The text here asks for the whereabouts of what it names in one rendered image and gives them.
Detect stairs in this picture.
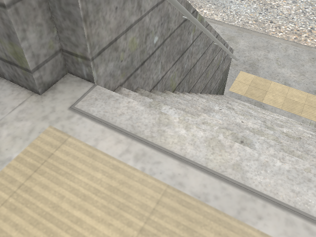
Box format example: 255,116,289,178
114,86,316,175

